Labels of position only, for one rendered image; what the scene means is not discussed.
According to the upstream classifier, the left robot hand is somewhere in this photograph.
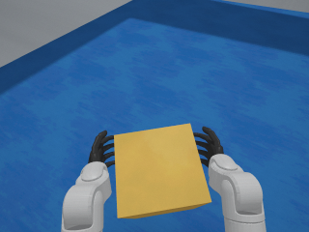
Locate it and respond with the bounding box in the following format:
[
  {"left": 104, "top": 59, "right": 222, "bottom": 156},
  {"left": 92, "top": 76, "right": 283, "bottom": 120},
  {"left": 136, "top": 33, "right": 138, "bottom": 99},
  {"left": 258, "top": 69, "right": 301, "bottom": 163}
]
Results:
[{"left": 88, "top": 130, "right": 115, "bottom": 168}]

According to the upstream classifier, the right robot hand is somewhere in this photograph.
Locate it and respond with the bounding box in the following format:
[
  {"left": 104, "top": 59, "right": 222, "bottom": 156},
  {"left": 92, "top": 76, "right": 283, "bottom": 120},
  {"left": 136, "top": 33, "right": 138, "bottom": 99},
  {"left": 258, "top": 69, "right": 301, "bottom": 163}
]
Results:
[{"left": 193, "top": 127, "right": 224, "bottom": 168}]

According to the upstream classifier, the robot left forearm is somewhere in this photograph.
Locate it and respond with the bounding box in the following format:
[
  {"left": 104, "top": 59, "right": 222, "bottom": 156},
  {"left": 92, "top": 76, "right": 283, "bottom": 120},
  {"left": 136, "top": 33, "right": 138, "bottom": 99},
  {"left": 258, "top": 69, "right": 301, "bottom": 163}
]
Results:
[{"left": 61, "top": 161, "right": 112, "bottom": 232}]

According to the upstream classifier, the robot right forearm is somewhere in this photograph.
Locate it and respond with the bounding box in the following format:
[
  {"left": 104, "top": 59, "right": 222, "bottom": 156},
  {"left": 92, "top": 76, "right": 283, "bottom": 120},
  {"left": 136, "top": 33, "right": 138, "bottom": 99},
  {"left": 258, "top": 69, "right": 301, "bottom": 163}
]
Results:
[{"left": 208, "top": 154, "right": 267, "bottom": 232}]

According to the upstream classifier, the carton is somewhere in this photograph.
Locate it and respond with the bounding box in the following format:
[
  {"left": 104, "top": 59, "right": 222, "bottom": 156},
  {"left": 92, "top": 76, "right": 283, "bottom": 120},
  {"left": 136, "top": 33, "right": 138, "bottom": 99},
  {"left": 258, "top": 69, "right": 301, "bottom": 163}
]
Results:
[{"left": 114, "top": 123, "right": 211, "bottom": 219}]

